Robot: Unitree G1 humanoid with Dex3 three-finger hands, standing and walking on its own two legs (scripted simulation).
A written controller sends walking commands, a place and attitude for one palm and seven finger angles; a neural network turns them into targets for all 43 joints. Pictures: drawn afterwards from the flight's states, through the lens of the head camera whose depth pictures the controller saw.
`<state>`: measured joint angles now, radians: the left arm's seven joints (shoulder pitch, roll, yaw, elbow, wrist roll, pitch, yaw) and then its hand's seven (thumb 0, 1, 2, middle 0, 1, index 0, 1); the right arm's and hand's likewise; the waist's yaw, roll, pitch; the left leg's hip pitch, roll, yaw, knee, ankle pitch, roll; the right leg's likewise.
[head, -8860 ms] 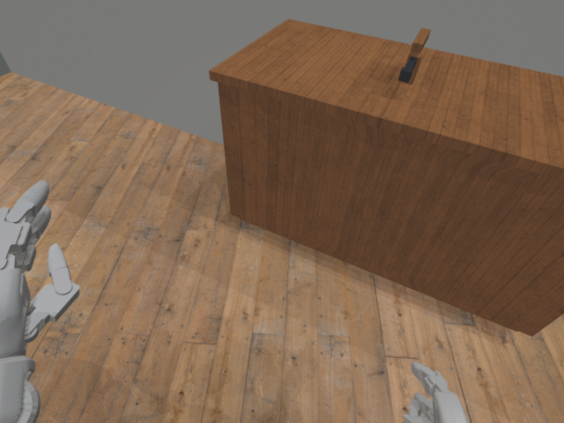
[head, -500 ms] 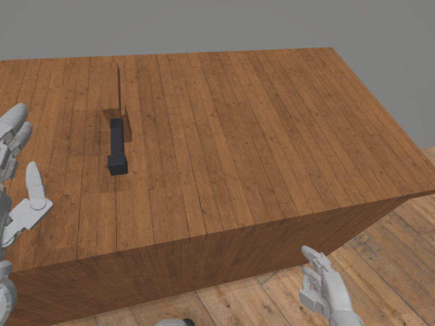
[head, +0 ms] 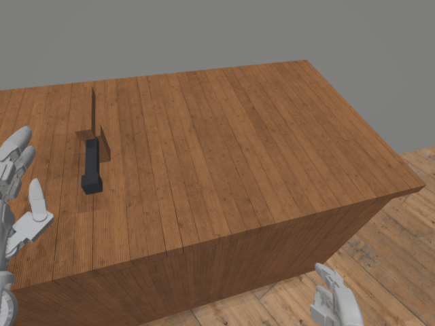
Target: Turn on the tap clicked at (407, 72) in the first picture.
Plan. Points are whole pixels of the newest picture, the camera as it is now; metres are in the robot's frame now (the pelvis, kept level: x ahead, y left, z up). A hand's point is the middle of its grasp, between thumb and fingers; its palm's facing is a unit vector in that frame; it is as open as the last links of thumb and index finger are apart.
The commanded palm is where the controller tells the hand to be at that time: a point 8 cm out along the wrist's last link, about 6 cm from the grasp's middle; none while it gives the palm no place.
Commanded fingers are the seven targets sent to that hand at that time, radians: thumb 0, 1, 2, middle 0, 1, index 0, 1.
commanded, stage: shuffle to correct the standing spot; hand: left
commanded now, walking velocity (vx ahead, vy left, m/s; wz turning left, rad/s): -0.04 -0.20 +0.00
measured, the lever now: (92, 183) +0.33 +0.26 +0.07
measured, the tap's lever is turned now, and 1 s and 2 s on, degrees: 0 0 0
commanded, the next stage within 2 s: come to a stop and stand still in 0.90 s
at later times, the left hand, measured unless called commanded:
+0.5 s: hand (91, 217) +0.22 +0.19 +0.16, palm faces +0.31 -0.88 -0.36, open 7.4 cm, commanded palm +0.17 +0.23 +0.17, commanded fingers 0.00 0.90 0.90 -0.20 -0.30 -0.20 -0.30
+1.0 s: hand (108, 221) +0.22 +0.17 +0.16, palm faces +0.30 -0.87 -0.38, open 7.4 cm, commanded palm +0.17 +0.22 +0.17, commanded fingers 0.00 0.90 0.90 -0.20 -0.30 -0.20 -0.30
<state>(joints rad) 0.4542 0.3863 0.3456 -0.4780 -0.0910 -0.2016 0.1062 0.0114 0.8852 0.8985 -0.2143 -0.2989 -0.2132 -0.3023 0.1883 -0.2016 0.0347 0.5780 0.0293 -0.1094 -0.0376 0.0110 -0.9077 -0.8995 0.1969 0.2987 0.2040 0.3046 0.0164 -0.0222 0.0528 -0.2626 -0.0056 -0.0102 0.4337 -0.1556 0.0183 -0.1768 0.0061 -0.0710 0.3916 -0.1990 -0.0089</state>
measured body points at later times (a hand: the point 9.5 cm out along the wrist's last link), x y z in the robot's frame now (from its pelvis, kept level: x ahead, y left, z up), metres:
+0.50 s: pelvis +0.00 -0.04 +0.00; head +0.02 -0.04 +0.45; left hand +0.19 +0.24 +0.18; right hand +0.18 -0.26 -0.08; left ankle +0.05 +0.10 -0.74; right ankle +0.01 -0.11 -0.74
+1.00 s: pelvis +0.00 -0.06 -0.01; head +0.02 -0.06 +0.44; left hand +0.19 +0.21 +0.18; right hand +0.17 -0.29 -0.09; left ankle +0.05 +0.10 -0.74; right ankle +0.01 -0.11 -0.74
